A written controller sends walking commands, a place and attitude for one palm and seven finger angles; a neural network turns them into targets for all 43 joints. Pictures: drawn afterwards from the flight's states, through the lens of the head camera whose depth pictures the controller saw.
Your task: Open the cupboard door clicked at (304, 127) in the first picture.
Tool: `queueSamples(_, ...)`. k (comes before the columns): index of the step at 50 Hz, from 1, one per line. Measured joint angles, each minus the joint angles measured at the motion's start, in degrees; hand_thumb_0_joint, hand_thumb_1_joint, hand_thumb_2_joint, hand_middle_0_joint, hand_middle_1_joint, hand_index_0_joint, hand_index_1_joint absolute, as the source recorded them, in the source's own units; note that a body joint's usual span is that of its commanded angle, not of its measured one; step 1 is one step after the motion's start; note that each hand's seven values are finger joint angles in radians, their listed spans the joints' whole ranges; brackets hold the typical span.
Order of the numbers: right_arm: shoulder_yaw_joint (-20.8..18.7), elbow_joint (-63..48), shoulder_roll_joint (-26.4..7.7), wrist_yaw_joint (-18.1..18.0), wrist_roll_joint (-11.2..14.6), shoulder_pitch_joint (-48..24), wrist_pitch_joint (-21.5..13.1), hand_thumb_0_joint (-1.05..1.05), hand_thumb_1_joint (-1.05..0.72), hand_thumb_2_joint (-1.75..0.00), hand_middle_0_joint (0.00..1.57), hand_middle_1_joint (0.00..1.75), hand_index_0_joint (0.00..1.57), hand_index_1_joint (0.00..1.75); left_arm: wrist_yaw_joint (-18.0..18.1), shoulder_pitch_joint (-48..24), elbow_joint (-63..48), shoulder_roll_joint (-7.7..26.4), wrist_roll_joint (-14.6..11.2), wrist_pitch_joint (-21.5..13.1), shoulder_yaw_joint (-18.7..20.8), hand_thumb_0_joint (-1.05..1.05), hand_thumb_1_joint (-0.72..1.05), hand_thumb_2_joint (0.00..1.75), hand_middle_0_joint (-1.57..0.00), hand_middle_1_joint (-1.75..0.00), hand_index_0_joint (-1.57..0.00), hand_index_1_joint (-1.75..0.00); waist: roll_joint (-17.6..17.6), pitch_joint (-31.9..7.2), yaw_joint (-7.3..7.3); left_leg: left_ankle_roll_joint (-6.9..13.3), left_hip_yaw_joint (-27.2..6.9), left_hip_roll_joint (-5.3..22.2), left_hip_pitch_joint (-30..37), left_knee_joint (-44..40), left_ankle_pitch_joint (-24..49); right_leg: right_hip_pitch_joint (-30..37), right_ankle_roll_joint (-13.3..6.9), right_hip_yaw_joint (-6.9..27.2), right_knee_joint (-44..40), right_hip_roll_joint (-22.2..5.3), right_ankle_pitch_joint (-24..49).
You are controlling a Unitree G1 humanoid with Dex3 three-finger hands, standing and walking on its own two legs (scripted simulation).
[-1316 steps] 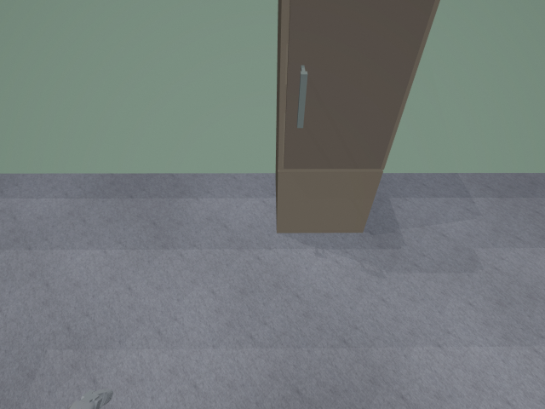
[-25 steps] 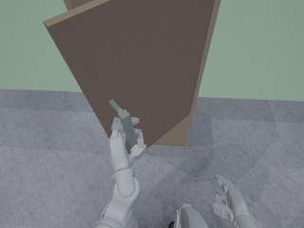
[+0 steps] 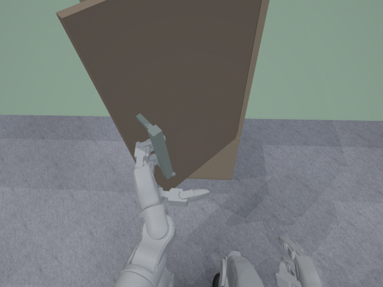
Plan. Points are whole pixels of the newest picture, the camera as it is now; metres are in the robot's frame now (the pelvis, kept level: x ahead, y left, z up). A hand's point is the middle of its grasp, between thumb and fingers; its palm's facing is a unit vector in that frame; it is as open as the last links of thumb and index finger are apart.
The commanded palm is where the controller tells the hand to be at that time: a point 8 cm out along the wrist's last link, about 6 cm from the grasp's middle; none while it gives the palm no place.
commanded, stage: open thumb and fingers to let go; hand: left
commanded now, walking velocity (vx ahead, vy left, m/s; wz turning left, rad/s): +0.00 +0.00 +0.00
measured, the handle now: (156, 149) +0.39 +0.08 +0.05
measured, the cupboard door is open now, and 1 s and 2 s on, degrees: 45 49 49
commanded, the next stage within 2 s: slide the hand sideways off the handle in 0.20 s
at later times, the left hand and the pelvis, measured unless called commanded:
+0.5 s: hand (171, 192) +0.30 +0.04 +0.04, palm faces -0.22 -0.97 -0.08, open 16.6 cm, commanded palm +0.28 +0.08 +0.03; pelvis +0.01 +0.04 +0.00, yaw +0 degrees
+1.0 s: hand (156, 207) +0.27 +0.07 +0.04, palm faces -0.14 -0.99 +0.00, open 16.3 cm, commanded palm +0.24 +0.13 +0.03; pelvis +0.01 +0.04 -0.01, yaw -1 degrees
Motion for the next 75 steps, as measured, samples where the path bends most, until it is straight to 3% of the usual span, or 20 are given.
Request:
queueSamples(16, 1.1, -0.2, 1.2, 1.1, -0.7, -1.4, -0.4, 0.01, -0.9, -0.9, 0.2, 0.3, 0.2, 0.3, 1.5, -2.5, 3.0, -0.2, 1.5, 0.2, -3.8, -0.01, -0.5, 0.3, -0.21, -0.46, -0.2, -0.45, -0.4, -0.4, 0.62, 1.7, 0.9, -0.3, -0.4, 1.3, -0.9, 0.1, 1.8, 1.0, -0.3, -0.1, 0.4)
queueSamples(18, 1.3, -0.9, 1.1, 1.4, -0.6, -1.0, -0.3, 0.01, -0.9, -0.9, 0.2, 0.3, 0.2, 0.3, -2.6, -1.3, 1.5, 0.5, 1.8, -0.2, -4.0, -0.01, -0.49, 0.3, -0.2, -0.41, -0.17, -0.41, -0.5, -0.1, 0.46, 2.0, 0.9, -0.6, -0.3, 1.4, -1.0, 0.2, 2.0, 1.0, -0.1, -0.4, 0.2)
queueSamples(22, 1.0, -2.8, 0.2, 1.4, 0.5, 1.4, -0.3, 0.01, -0.9, -0.9, 0.2, 0.3, 0.2, 0.3, -18.6, 2.0, -1.9, 5.8, 0.5, -2.4, -5.1, -0.01, -0.49, 0.3, -0.18, -0.35, -0.09, -0.35, -0.2, 0.1, 0.94, 2.5, 0.7, -1.3, -0.3, 2.4, -1.6, 0.5, 2.4, 0.9, 1.0, -1.2, -0.7)
queueSamples(25, 0.9, -3.9, -0.8, 1.2, 2.0, 2.3, -0.3, 0.01, -0.9, -0.9, 0.2, 0.3, 0.2, 0.3, -27.0, 3.4, -4.1, 8.1, -3.2, -2.8, -6.9, -0.01, -0.5, 0.3, -0.17, -0.33, -0.07, -0.33, 0.7, 0.9, 1.06, 2.9, 0.7, -1.5, 0.4, 3.2, -2.2, 1.3, 2.9, 0.9, 1.4, -1.4, -1.1)
queueSamples(27, 1.0, -4.6, -1.2, 1.1, 2.9, 2.5, -0.3, 0.01, -0.9, -0.9, 0.2, 0.3, 0.2, 0.3, -29.2, 4.5, -5.3, 7.2, -5.8, -2.2, -7.2, -0.01, -0.5, 0.3, -0.16, -0.32, -0.08, -0.32, 1.0, 1.4, 1.02, 3.2, 1.1, -1.5, 0.9, 3.1, -2.3, 1.7, 3.2, 1.3, 1.2, -1.4, -1.0)
queueSamples(29, 1.1, -5.5, -1.2, 1.0, 3.3, 2.8, -0.1, 0.01, -0.9, -0.9, 0.2, 0.3, 0.2, 0.3, -29.3, 6.0, -6.6, 5.4, -7.2, -1.5, -7.0, -0.01, -0.5, 0.3, -0.16, -0.31, -0.1, -0.31, 0.7, 1.5, 0.95, 3.5, 1.7, -1.6, 1.2, 2.6, -2.2, 1.7, 3.5, 2.0, 1.0, -1.3, -0.8)
queueSamples(31, 1.2, -6.6, -1.1, 1.3, 3.2, 3.2, 0.2, 0.02, -0.9, -0.9, 0.2, 0.3, 0.2, 0.3, -28.0, 7.8, -8.0, 3.8, -6.8, -1.1, -6.7, -0.01, -0.5, 0.3, -0.16, -0.31, -0.11, -0.3, 0.1, 1.2, 0.92, 3.6, 2.3, -1.6, 1.1, 2.4, -2.1, 1.4, 3.7, 2.6, 1.0, -1.3, -0.7)
queueSamples(36, 1.2, -8.4, -0.7, 2.3, 2.6, 3.4, 0.8, 0.01, -0.9, -0.9, 0.2, 0.3, 0.2, 0.3, -24.0, 11.2, -11.4, 3.7, -1.1, -2.0, -7.1, -0.01, -0.5, 0.3, -0.16, -0.3, -0.13, -0.3, -0.8, 0.2, 1.11, 3.8, 2.7, -1.7, -0.4, 3.8, -2.8, -0.4, 3.8, 3.0, 2.6, -1.3, -1.3)
queueSamples(39, 1.2, -8.9, -0.6, 2.3, 2.6, 2.9, 1.4, 0.01, -0.9, -0.9, 0.2, 0.3, 0.2, 0.3, -24.0, 12.2, -12.8, 5.0, 0.0, -2.1, -7.4, -0.01, -0.5, 0.3, -0.15, -0.3, -0.14, -0.3, -0.7, 0.4, 1.36, 3.8, 2.6, -1.6, -1.0, 5.1, -3.5, -1.0, 3.7, 2.9, 3.6, -1.3, -1.8)
queueSamples(48, 2.2, -10.3, -0.4, 0.7, 3.4, 2.5, 1.8, 0.02, -0.9, -0.9, 0.2, 0.3, 0.2, 0.3, -28.1, 17.2, -18.3, 7.7, -3.7, 0.3, -6.1, -0.01, -0.5, 0.3, -0.16, -0.3, -0.16, -0.3, -0.1, 0.8, 1.99, 3.6, 2.1, -1.5, -0.2, 4.7, -3.7, 0.0, 3.6, 2.4, 3.3, -1.2, -2.2)
queueSamples(62, 1.7, -12.3, -1.0, 0.2, 3.4, 3.0, 1.0, 0.02, -0.9, -0.9, 0.2, 0.3, 0.2, 0.3, -31.8, 27.3, -26.7, 9.3, -4.0, -0.2, -4.3, -0.01, -0.5, 0.3, -0.16, -0.3, -0.15, -0.3, -0.5, 0.2, 2.34, 2.6, 1.3, -1.1, -1.1, 6.1, -5.2, -1.1, 2.8, 1.6, 5.3, -0.9, -4.1)
queueSamples(75, 1.4, -12.5, -1.4, -0.9, 3.9, 2.8, -0.3, 0.02, -0.9, -0.9, 0.2, 0.3, 0.2, 0.3, -37.7, 34.0, -32.1, 12.6, -8.2, -1.7, 1.3, -0.01, -0.5, 0.3, -0.16, -0.3, -0.15, -0.3, -0.3, -0.2, 2.71, 1.7, 0.2, -0.4, -2.8, 8.5, -6.4, -2.6, 1.8, 0.5, 7.4, -0.5, -5.3)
